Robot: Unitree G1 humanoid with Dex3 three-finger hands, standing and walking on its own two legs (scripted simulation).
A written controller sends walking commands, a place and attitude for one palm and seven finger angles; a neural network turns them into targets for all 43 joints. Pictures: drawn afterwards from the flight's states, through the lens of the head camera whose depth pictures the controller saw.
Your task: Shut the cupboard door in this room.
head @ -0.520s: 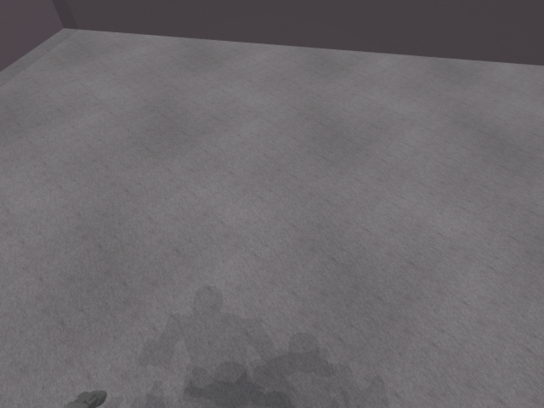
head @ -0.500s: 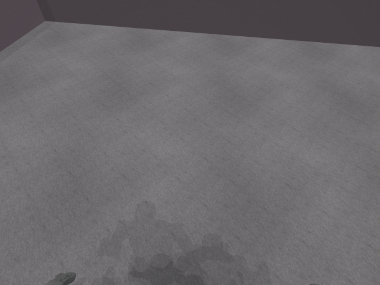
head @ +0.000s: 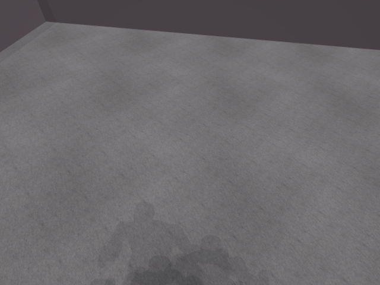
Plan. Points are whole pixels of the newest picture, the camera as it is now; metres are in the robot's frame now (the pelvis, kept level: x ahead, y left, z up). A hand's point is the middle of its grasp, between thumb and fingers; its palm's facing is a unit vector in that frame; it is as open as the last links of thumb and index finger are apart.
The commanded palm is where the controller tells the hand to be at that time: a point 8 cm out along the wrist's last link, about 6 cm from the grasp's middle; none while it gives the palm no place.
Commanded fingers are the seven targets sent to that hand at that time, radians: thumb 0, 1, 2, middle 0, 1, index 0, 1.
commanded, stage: stand and wait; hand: left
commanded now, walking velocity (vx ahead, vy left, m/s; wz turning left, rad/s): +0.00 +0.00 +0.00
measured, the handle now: out of the picture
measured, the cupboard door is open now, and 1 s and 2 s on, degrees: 83 83 83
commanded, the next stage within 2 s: turn or walk to find it in 0.38 s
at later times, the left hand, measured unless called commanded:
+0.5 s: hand out of the picture +0.06 +0.25 -0.15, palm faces -0.02 -0.94 -0.33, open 7.4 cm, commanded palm none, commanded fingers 0.00 0.90 0.90 -0.20 -0.30 -0.20 -0.30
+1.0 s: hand out of the picture +0.00 +0.22 -0.17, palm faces +0.19 -0.95 -0.24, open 7.4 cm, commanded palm none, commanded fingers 0.00 0.90 0.90 -0.20 -0.30 -0.20 -0.30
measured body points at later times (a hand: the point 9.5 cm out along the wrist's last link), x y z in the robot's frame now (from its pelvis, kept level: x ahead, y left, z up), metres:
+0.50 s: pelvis -0.02 +0.00 +0.00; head -0.01 +0.00 +0.45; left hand +0.07 +0.29 -0.13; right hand +0.06 -0.30 -0.13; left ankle -0.01 +0.12 -0.74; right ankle -0.01 -0.12 -0.74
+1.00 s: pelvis -0.04 +0.00 +0.00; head -0.01 +0.02 +0.44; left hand -0.01 +0.27 -0.15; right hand +0.03 -0.22 -0.15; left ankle -0.01 +0.12 -0.74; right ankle -0.04 -0.14 -0.70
